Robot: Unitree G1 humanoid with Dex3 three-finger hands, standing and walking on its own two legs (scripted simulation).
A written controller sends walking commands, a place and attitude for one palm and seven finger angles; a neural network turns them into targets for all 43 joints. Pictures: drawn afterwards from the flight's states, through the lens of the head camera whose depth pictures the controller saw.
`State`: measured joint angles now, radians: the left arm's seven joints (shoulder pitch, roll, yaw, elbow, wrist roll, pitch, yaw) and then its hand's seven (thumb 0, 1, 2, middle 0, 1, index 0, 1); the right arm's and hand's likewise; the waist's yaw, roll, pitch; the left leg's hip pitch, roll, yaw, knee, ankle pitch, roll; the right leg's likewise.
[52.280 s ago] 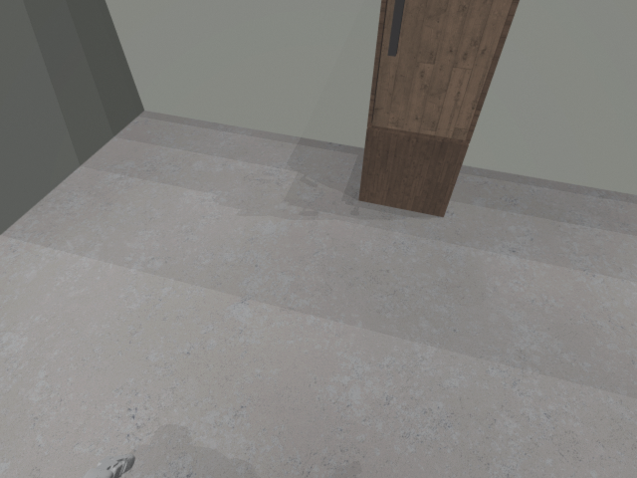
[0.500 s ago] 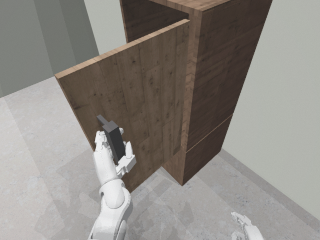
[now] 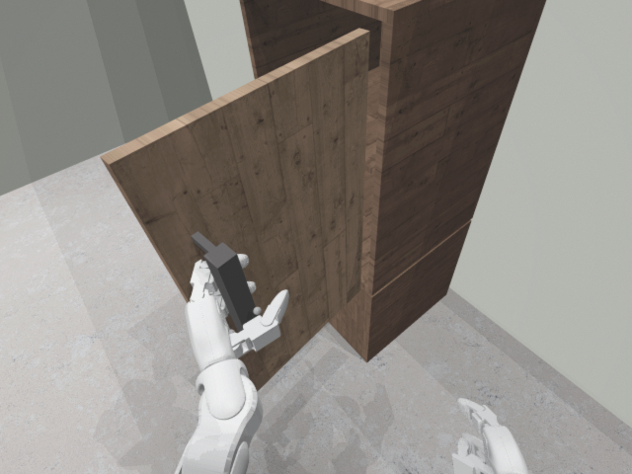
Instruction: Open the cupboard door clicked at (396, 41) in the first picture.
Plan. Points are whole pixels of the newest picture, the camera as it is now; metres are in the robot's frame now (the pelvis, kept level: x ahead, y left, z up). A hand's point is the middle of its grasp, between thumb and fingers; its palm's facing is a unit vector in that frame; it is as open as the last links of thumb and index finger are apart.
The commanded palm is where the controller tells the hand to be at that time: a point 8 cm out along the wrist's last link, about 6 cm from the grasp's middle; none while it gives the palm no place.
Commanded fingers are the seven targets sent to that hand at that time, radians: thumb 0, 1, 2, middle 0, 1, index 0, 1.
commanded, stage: open thumb and fingers to let go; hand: left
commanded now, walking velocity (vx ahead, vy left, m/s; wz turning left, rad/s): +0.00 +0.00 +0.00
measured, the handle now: (227, 288) +0.33 +0.13 +0.07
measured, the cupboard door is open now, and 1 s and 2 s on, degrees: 97 100 98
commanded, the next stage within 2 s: slide the hand sideways off the handle in 0.48 s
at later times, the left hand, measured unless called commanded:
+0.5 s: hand (252, 310) +0.30 +0.09 +0.08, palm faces +0.34 -0.94 -0.02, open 14.6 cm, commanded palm +0.26 +0.14 +0.07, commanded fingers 0.00 -0.50 0.30 -0.15 -0.30 -0.15 -0.30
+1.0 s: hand (250, 342) +0.26 +0.09 +0.07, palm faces -0.09 -1.00 +0.03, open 16.2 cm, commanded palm +0.24 +0.16 +0.07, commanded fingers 0.00 -0.50 0.30 -0.15 -0.30 -0.15 -0.30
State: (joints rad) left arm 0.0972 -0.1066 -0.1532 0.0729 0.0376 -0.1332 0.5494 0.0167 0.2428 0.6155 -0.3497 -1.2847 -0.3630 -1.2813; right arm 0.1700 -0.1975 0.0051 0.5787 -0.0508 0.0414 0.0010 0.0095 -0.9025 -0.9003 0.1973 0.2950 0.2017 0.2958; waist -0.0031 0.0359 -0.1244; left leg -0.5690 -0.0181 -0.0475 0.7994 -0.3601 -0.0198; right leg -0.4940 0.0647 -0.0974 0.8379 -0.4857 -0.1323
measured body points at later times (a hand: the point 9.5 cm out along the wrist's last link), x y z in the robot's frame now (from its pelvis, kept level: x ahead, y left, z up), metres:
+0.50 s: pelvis -0.01 +0.03 +0.00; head +0.01 +0.01 +0.45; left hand +0.28 +0.14 +0.08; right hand +0.15 -0.20 -0.11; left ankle +0.02 +0.16 -0.70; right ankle -0.03 -0.02 -0.70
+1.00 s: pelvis -0.03 +0.07 -0.01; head -0.01 +0.06 +0.44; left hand +0.26 +0.14 +0.08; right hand +0.13 -0.15 -0.09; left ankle +0.02 +0.16 -0.70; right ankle -0.03 -0.02 -0.70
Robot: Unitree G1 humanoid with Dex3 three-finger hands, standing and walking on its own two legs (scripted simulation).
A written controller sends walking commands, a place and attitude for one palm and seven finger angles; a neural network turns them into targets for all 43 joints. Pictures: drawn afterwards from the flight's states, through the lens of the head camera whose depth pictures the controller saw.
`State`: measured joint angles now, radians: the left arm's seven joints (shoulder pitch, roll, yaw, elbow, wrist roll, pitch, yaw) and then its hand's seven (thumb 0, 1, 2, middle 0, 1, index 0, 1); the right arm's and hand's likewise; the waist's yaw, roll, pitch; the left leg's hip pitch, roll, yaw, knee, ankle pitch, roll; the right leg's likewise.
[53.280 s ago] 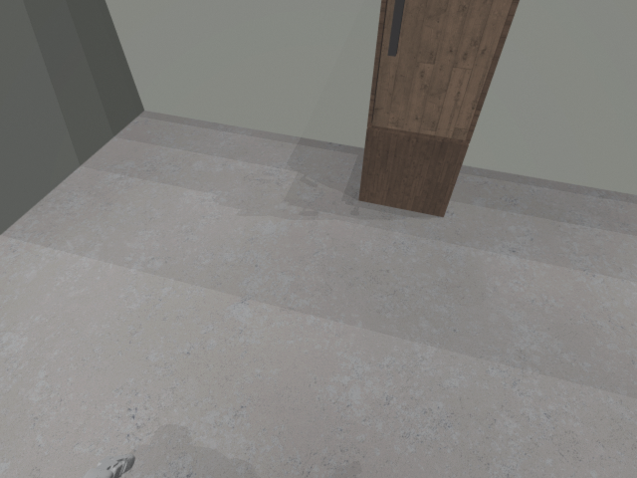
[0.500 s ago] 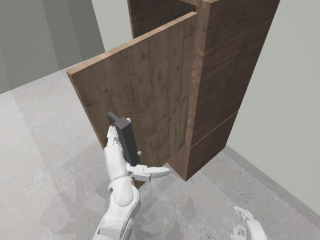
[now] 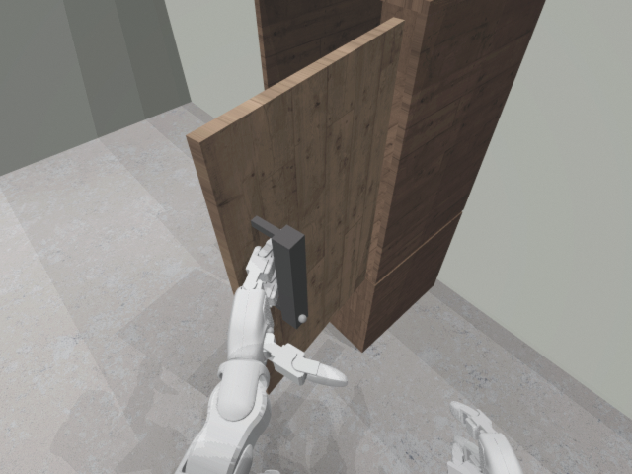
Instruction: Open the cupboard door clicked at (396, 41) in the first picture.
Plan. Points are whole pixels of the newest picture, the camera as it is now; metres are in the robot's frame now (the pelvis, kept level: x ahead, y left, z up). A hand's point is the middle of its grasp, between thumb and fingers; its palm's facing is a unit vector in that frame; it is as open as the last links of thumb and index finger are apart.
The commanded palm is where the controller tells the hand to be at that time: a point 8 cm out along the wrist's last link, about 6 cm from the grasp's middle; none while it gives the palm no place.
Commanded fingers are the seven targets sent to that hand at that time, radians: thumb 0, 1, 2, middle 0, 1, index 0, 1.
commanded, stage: slide the hand sideways off the handle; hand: left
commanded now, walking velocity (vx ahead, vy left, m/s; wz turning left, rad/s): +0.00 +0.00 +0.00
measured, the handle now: (279, 274) +0.35 +0.06 +0.08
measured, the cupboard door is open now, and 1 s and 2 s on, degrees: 100 98 98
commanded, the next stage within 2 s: draw the hand back to the body in 0.78 s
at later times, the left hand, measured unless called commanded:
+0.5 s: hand (261, 355) +0.24 +0.07 +0.08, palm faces +0.03 -1.00 -0.01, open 16.1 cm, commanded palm +0.21 +0.13 +0.08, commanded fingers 0.00 -0.50 0.30 -0.15 -0.30 -0.15 -0.30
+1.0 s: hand (222, 377) +0.21 +0.11 +0.08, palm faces +0.01 -1.00 -0.03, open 16.3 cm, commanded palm +0.18 +0.18 +0.09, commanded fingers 0.00 -0.50 0.30 -0.15 -0.30 -0.15 -0.30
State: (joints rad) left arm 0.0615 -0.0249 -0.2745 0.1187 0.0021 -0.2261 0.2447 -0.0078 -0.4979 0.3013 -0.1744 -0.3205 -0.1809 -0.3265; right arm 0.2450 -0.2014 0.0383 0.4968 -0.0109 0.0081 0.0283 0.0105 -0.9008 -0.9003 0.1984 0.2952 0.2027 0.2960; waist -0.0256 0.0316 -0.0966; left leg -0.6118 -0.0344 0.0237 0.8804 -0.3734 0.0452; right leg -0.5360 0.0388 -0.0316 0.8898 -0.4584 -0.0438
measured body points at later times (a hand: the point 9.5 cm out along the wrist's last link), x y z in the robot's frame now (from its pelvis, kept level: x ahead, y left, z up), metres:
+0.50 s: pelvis +0.02 -0.01 -0.01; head +0.05 -0.02 +0.44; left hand +0.23 +0.13 +0.08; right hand +0.21 -0.22 -0.08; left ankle +0.04 +0.09 -0.69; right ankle +0.00 -0.09 -0.69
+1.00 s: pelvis +0.02 -0.03 -0.01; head +0.05 -0.04 +0.44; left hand +0.21 +0.16 +0.09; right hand +0.21 -0.26 -0.09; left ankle +0.04 +0.09 -0.69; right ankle +0.00 -0.09 -0.69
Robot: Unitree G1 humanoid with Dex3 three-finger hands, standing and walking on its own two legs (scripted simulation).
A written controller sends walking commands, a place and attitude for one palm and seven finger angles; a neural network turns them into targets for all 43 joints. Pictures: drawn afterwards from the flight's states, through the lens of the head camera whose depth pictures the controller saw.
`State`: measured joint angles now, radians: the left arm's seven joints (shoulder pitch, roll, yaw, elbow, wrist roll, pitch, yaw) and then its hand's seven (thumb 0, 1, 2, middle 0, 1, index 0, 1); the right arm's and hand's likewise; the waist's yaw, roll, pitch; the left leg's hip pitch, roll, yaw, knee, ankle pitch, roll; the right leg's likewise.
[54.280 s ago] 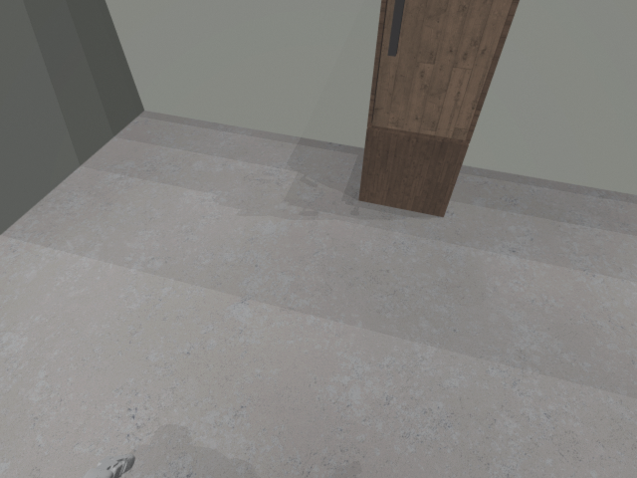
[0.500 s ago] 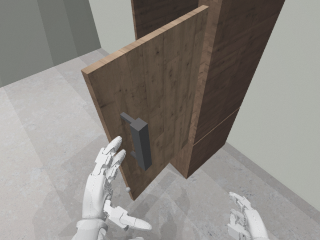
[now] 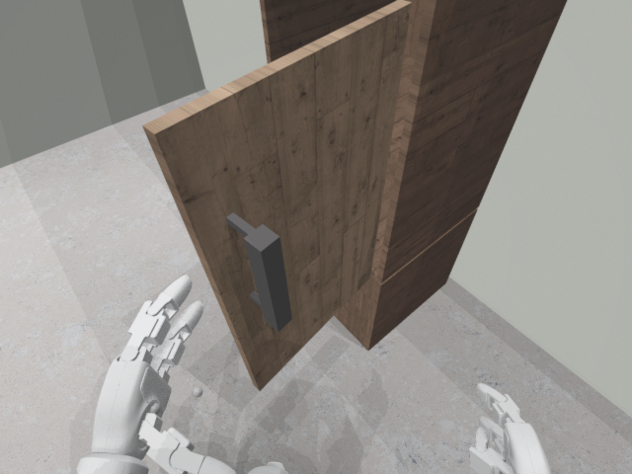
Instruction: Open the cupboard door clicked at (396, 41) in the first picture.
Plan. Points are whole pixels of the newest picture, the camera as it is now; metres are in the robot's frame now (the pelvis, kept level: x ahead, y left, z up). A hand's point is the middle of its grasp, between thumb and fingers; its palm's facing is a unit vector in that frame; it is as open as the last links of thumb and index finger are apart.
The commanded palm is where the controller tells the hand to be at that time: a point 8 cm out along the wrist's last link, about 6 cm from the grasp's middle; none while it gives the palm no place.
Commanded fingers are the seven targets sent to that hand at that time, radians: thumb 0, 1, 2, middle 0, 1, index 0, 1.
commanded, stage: draw the hand back to the body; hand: left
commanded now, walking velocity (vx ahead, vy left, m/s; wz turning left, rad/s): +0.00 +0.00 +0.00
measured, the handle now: (259, 274) +0.33 +0.09 +0.09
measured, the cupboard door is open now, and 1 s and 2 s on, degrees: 98 98 98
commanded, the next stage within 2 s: step back with the hand held close in 1.46 s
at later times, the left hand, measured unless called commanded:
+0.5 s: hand (97, 371) +0.19 +0.21 +0.15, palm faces +0.13 -0.96 -0.24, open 15.6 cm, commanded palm +0.16 +0.26 +0.16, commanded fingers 0.00 -0.08 0.48 -0.17 -0.30 -0.17 -0.30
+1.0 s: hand out of the picture +0.22 +0.28 +0.20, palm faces +0.36 -0.84 -0.40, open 10.0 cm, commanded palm +0.17 +0.33 +0.22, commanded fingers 0.00 0.80 0.86 -0.20 -0.30 -0.20 -0.30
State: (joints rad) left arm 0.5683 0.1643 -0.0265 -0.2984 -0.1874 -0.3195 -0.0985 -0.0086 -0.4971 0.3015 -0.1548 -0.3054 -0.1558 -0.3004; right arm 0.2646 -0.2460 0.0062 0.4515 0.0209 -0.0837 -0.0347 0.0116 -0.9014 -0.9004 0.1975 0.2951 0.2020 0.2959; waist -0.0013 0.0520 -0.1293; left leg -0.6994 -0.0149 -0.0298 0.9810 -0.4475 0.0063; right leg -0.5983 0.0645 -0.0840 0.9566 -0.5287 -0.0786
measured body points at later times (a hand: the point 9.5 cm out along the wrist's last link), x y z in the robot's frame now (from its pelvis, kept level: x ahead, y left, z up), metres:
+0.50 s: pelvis +0.01 +0.03 +0.03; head +0.00 +0.02 +0.48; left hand +0.18 +0.26 +0.16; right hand +0.19 -0.18 -0.03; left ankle +0.02 +0.12 -0.68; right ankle -0.03 -0.07 -0.68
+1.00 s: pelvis +0.02 +0.04 +0.06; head +0.01 +0.03 +0.51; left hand +0.19 +0.33 +0.22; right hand +0.20 -0.18 -0.03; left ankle +0.02 +0.12 -0.68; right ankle -0.03 -0.07 -0.68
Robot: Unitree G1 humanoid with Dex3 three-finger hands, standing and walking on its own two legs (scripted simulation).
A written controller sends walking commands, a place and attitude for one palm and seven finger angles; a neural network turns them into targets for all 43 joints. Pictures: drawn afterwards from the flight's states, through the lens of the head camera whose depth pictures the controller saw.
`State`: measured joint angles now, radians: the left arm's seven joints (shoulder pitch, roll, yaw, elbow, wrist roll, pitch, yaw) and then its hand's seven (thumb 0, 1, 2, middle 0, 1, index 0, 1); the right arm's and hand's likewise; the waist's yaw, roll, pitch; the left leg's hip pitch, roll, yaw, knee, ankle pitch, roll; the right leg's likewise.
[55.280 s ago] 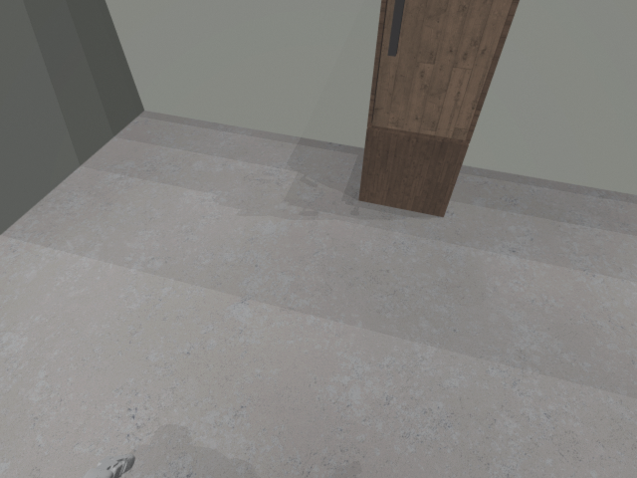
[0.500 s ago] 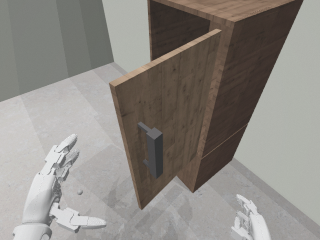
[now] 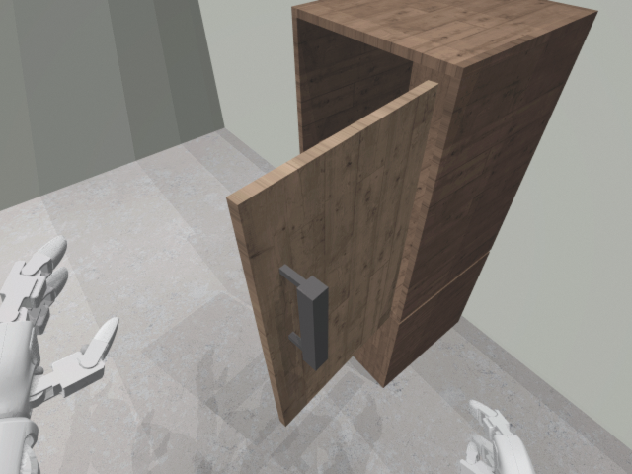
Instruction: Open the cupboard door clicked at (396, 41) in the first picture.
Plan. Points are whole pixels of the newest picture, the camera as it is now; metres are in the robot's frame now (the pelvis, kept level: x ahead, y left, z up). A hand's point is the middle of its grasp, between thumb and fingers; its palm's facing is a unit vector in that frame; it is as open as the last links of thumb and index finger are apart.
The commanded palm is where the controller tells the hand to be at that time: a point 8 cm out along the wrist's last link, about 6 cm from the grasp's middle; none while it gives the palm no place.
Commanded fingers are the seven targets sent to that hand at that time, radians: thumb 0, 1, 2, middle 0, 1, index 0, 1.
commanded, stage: draw the hand back to the body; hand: left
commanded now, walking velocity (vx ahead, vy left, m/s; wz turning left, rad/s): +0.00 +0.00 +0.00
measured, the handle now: (302, 318) +0.31 +0.06 +0.04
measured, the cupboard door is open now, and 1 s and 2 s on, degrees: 98 98 98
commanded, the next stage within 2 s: step back with the hand held close in 0.46 s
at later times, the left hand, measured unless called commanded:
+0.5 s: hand (86, 342) +0.19 +0.24 +0.16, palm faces +0.44 -0.81 -0.39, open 7.4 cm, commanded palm +0.14 +0.28 +0.17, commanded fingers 0.00 0.90 0.90 -0.20 -0.30 -0.20 -0.30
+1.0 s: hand (82, 353) +0.18 +0.24 +0.15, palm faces +0.30 -0.81 -0.51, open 7.4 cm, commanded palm +0.12 +0.29 +0.18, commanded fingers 0.00 0.90 0.90 -0.20 -0.30 -0.20 -0.30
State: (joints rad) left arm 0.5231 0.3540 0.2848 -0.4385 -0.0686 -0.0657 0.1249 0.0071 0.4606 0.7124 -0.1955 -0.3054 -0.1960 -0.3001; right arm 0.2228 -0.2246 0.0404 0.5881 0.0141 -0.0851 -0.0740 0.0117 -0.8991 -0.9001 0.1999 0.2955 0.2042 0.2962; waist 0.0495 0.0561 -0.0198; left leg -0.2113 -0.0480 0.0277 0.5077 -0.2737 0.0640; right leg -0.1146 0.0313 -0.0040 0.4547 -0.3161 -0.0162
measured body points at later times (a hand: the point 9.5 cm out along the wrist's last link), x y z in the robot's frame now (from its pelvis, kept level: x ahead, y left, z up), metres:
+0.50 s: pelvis +0.00 -0.02 +0.01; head -0.01 -0.04 +0.45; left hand +0.16 +0.28 +0.18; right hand +0.19 -0.24 -0.08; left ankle +0.00 +0.07 -0.74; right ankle -0.04 -0.11 -0.74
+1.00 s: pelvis -0.04 -0.01 +0.00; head -0.01 +0.00 +0.45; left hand +0.16 +0.28 +0.18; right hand +0.13 -0.27 -0.08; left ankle +0.00 +0.07 -0.74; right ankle -0.04 -0.11 -0.74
